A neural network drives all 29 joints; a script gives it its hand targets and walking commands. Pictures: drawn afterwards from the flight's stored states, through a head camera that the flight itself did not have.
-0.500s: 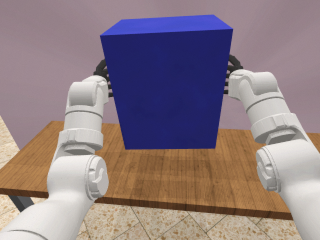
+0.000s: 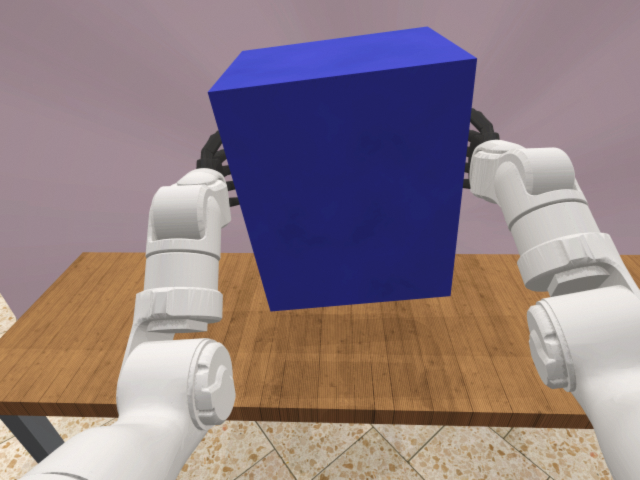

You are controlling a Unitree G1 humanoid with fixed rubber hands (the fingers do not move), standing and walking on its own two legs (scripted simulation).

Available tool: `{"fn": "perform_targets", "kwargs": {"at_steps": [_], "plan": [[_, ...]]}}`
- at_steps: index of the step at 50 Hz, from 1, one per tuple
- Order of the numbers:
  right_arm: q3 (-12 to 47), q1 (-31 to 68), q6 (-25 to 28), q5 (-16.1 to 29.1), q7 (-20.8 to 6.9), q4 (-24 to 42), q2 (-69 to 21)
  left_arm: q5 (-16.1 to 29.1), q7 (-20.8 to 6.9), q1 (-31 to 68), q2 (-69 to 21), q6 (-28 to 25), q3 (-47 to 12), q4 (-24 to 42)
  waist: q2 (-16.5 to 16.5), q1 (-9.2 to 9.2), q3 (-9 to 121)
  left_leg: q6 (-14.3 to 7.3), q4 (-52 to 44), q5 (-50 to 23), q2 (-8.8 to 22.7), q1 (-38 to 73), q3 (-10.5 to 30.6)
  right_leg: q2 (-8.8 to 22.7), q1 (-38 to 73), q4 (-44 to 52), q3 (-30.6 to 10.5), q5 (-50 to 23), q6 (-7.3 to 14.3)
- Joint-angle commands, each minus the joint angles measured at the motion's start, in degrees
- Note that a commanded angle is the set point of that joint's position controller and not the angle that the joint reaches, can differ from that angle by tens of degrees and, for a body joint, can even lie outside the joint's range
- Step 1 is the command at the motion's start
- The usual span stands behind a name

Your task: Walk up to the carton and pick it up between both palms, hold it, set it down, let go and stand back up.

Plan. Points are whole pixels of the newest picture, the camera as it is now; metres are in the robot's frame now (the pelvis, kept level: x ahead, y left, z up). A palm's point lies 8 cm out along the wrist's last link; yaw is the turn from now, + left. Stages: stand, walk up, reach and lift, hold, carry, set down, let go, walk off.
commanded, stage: hold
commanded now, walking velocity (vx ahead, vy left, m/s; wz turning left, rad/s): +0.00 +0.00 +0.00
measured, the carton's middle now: (346, 173) +0.39 -0.02 +0.27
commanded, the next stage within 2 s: none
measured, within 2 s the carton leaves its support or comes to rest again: neither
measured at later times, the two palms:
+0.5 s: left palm (191, 181) +0.35 +0.16 +0.29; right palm (463, 160) +0.37 -0.16 +0.30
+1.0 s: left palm (216, 184) +0.36 +0.13 +0.28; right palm (487, 165) +0.36 -0.19 +0.29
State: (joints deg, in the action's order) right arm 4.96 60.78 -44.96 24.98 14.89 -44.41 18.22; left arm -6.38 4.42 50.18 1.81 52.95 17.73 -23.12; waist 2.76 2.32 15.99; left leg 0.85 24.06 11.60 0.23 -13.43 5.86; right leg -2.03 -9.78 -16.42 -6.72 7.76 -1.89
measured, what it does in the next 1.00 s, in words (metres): stands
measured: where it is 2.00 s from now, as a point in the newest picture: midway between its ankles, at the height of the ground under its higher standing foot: outside the picture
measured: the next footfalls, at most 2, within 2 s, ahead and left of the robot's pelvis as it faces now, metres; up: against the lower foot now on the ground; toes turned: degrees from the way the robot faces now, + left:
none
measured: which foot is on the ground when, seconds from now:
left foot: down 0.00-1.00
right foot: down 0.00-1.00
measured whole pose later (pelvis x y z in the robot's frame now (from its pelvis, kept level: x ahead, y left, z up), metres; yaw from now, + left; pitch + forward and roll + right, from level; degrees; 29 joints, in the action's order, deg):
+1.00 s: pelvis +0.00 +0.00 +0.00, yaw +0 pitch +1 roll -2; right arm 5.4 60.3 -45.3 24.8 14.7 -44.4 18.4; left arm -6.8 4.7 50.4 1.3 53.5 18.2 -23.3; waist 3.6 1.8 16.4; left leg 1.0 24.0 11.7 0.5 -13.2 5.6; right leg -2.4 -9.7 -16.6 -7.0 7.9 -1.7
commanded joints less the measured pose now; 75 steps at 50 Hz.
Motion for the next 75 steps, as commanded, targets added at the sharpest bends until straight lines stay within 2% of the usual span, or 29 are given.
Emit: {"fn": "perform_targets", "kwargs": {"at_steps": [1, 6, 8, 11, 14, 18, 22, 25, 30, 34, 38, 41, 45, 53, 56, 60, 63, 69, 75], "plan": [[7.68, 59.95, 4.78, 14.40, -11.97, 28.83, -46.31, 12.29, -8.94, 57.66, -34.49, -6.00, -23.20, 13.36, -1.24, -1.80, 23.84, 3.58, -2.65, -17.78, -2.61, 7.17, -2.76, -6.53, 10.89, -0.64, 3.86, -12.92, 1.19], [8.12, 62.07, 4.95, 13.19, -11.35, 28.38, -49.62, 11.11, -9.48, 56.88, -32.10, -6.53, -20.99, 8.68, -5.94, -3.89, 21.81, 1.24, -2.53, -13.41, -3.29, 5.60, -3.68, -6.21, 10.43, 0.20, 3.32, -12.32, -0.21], [7.78, 62.25, 4.96, 12.62, -10.80, 27.70, -50.57, 10.67, -9.89, 56.73, -30.99, -6.96, -20.33, 6.99, -7.64, -4.21, 21.04, 0.57, -2.29, -12.00, -3.63, 5.19, -3.88, -5.77, 10.08, 0.64, 3.03, -11.72, -0.77], [7.39, 62.75, 5.06, 11.64, -9.91, 27.30, -51.63, 10.58, -10.61, 57.06, -29.84, -7.67, -19.53, 4.69, -9.50, -3.98, 20.26, -0.16, -2.02, -9.47, -4.05, 4.15, -4.06, -4.66, 9.55, 1.36, 2.56, -10.00, -1.49], [6.82, 63.37, 5.31, 10.65, -9.16, 27.06, -52.19, 11.39, -11.22, 58.13, -29.93, -8.42, -19.55, 2.83, -9.58, -2.88, 20.06, -0.27, -1.96, -7.30, -4.25, 3.04, -4.13, -3.43, 9.17, 1.82, 2.13, -8.00, -1.87], [5.49, 63.85, 5.67, 9.58, -8.09, 27.27, -51.93, 12.64, -11.95, 59.79, -31.16, -9.35, -20.73, 2.01, -7.41, -0.49, 21.16, 0.28, -1.66, -6.29, -4.42, 2.84, -4.03, -2.54, 9.56, 1.82, 2.03, -7.42, -1.92], [4.11, 64.71, 6.01, 8.86, -7.43, 27.13, -50.56, 13.96, -12.45, 61.34, -33.48, -9.89, -22.63, 1.83, -3.43, 1.94, 21.53, 1.25, -1.95, -5.64, -4.17, 3.17, -3.60, -2.38, 9.35, 1.53, 2.51, -7.42, -1.41], [3.62, 65.57, 6.26, 8.96, -7.41, 26.73, -49.42, 14.44, -12.45, 62.53, -35.02, -10.11, -23.36, 2.38, -0.24, 2.58, 22.03, 2.08, -2.22, -6.30, -3.87, 3.60, -3.34, -2.73, 9.37, 0.99, 2.96, -7.75, -0.79], [3.64, 64.65, 6.51, 10.59, -8.32, 26.65, -47.09, 14.78, -11.83, 61.87, -37.62, -10.02, -24.53, 5.60, 4.05, 2.40, 23.72, 3.93, -2.42, -11.98, -3.25, 5.65, -3.01, -4.12, 10.57, -0.23, 3.43, -10.93, 0.59], [4.47, 61.16, 6.12, 12.59, -9.27, 27.27, -45.03, 14.49, -11.07, 59.48, -37.88, -9.15, -24.87, 10.08, 5.16, 1.88, 25.35, 5.33, -2.30, -18.60, -2.92, 8.37, -2.79, -5.11, 11.64, -0.81, 3.81, -13.91, 1.38], [5.77, 58.31, 5.37, 14.14, -10.56, 27.70, -43.55, 14.01, -10.11, 58.53, -37.55, -7.76, -24.93, 14.11, 5.25, 1.36, 26.11, 6.03, -2.65, -21.22, -2.41, 9.23, -2.26, -5.88, 11.80, -1.23, 4.13, -14.31, 1.97], [6.31, 56.83, 4.87, 14.86, -11.38, 27.91, -43.46, 13.63, -9.55, 58.30, -36.68, -6.91, -24.96, 16.15, 4.39, 0.60, 26.15, 6.05, -2.77, -21.57, -2.22, 9.40, -2.12, -6.34, 11.61, -1.34, 4.15, -14.16, 2.14], [7.07, 58.26, 4.74, 15.03, -12.03, 29.25, -44.62, 13.09, -8.94, 58.05, -35.63, -6.12, -24.35, 15.99, 1.49, -0.67, 25.65, 4.95, -2.75, -20.39, -2.30, 8.48, -2.30, -6.64, 11.28, -1.15, 4.11, -13.76, 1.76], [8.09, 62.38, 4.80, 13.16, -11.28, 28.86, -49.74, 10.78, -9.61, 56.51, -31.73, -6.39, -20.65, 8.42, -6.58, -4.19, 21.71, 1.02, -2.50, -13.18, -3.34, 5.69, -3.73, -6.22, 10.34, 0.32, 3.25, -12.38, -0.36], [7.71, 62.57, 4.89, 12.28, -10.46, 28.07, -51.11, 10.29, -10.20, 56.45, -30.17, -7.13, -19.82, 6.05, -8.96, -4.57, 20.78, 0.08, -2.10, -11.08, -3.86, 4.93, -4.02, -5.40, 9.82, 0.99, 2.77, -11.30, -1.17], [6.85, 63.35, 5.11, 10.78, -9.32, 27.23, -51.96, 10.85, -11.14, 57.61, -29.55, -8.10, -19.18, 2.80, -10.12, -3.38, 19.75, -0.37, -1.99, -7.40, -4.20, 3.25, -4.19, -3.70, 8.91, 1.89, 2.14, -7.97, -1.88], [5.94, 63.75, 5.38, 9.75, -8.51, 26.91, -52.12, 11.74, -11.77, 58.69, -30.26, -8.88, -19.75, 1.51, -9.09, -1.75, 20.01, -0.18, -1.77, -6.08, -4.43, 2.76, -4.21, -2.73, 8.85, 2.14, 1.92, -6.61, -2.06], [3.74, 64.99, 5.95, 8.64, -7.27, 26.96, -50.30, 13.75, -12.68, 61.23, -33.30, -9.88, -22.38, 0.99, -3.49, 2.00, 21.32, 1.21, -1.87, -5.32, -4.19, 3.21, -3.64, -2.20, 9.09, 1.70, 2.38, -6.99, -1.43], [3.23, 65.77, 6.46, 9.78, -7.77, 26.60, -47.53, 14.84, -12.33, 62.37, -37.18, -10.08, -24.27, 3.67, 3.42, 2.96, 22.95, 3.37, -2.51, -9.41, -3.31, 4.82, -3.06, -3.60, 9.98, 0.13, 3.30, -10.05, 0.16]]}}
